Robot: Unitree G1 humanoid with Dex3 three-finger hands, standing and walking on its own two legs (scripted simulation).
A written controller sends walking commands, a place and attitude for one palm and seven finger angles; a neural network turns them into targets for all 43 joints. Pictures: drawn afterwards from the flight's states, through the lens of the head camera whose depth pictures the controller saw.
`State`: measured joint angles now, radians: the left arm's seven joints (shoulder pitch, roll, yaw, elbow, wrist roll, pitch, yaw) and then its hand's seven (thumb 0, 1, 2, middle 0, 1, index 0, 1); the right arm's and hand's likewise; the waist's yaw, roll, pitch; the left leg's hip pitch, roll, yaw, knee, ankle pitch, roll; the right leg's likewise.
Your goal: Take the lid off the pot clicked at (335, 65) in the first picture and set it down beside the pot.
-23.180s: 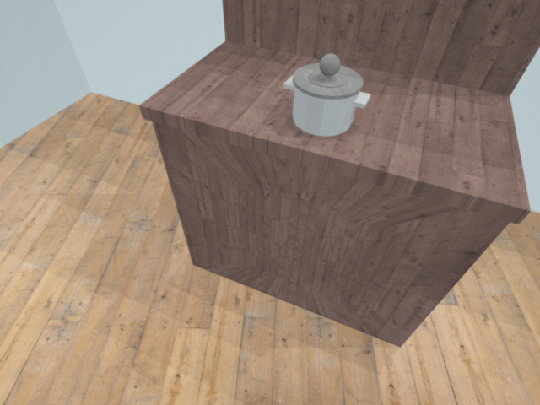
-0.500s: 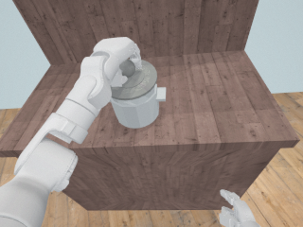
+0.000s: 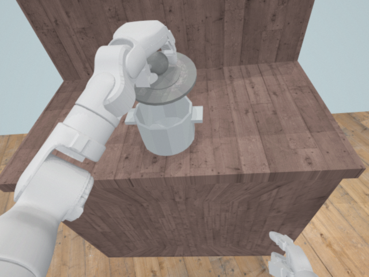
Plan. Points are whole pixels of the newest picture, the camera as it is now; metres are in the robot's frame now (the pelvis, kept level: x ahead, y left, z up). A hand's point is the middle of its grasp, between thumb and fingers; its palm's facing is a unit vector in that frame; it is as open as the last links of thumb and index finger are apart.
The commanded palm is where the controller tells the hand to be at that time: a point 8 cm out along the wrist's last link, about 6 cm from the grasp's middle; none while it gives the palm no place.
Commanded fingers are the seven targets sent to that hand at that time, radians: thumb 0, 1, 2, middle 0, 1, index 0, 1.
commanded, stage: lift the lid straight up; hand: left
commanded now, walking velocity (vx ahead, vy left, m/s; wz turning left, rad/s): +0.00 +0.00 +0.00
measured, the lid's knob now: (157, 63) +0.47 +0.06 +0.25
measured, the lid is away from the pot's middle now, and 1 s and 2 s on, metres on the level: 0.01 0.03 0.13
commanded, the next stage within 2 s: move the lid sideways beside the pot in 0.84 s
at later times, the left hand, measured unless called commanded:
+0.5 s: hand (139, 47) +0.44 +0.08 +0.30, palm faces +0.00 +0.00 -1.00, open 7.8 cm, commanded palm +0.42 +0.09 +0.37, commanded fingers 0.00 0.35 1.37 -1.26 -0.61 -1.08 -0.54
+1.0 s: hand (140, 34) +0.46 +0.08 +0.31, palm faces -0.01 -0.05 -1.00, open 7.8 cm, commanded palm +0.42 +0.10 +0.38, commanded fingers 0.00 0.35 1.37 -1.26 -0.61 -1.08 -0.54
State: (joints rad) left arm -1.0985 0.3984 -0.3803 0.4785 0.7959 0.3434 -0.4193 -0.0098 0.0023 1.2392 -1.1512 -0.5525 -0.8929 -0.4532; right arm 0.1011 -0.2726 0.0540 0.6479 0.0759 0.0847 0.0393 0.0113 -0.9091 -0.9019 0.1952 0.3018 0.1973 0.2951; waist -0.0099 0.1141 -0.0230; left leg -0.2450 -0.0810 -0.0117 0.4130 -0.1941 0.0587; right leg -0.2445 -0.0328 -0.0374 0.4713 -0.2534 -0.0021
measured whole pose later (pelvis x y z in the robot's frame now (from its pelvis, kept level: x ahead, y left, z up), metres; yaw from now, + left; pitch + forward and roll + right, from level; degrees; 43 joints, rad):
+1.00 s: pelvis +0.01 +0.00 +0.00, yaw -1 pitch +3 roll +1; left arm -1.25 0.44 -0.33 0.54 0.83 0.39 -0.50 -0.01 0.00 1.23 -1.16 -0.56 -0.89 -0.45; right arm 0.15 -0.29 0.04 0.65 0.08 0.05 0.02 0.01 -0.91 -0.90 0.20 0.30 0.20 0.30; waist -0.02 0.11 -0.04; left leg -0.24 -0.08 0.00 0.39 -0.20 0.06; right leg -0.25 -0.03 -0.03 0.45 -0.25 0.00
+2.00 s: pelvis +0.00 +0.01 +0.00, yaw +0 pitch +3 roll +0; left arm -1.20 0.65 -0.21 0.59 0.90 0.35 -0.59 -0.02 0.01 1.23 -1.17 -0.56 -0.89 -0.45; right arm 0.19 -0.30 0.04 0.63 0.09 0.05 -0.01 0.01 -0.91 -0.90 0.20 0.30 0.20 0.30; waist -0.03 0.09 -0.01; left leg -0.25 -0.08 -0.01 0.39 -0.19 0.07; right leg -0.24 -0.03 -0.03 0.43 -0.23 0.01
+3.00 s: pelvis +0.00 +0.02 +0.00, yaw +1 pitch +3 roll -1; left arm -1.18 0.83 -0.12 0.65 0.94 0.23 -0.64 -0.02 0.01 1.23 -1.17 -0.57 -0.89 -0.45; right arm 0.22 -0.31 0.04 0.62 0.10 0.12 -0.01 0.01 -0.91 -0.90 0.20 0.30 0.20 0.30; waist -0.03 0.08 0.01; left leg -0.28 -0.09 -0.02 0.41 -0.18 0.09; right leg -0.25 -0.04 -0.05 0.39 -0.20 0.02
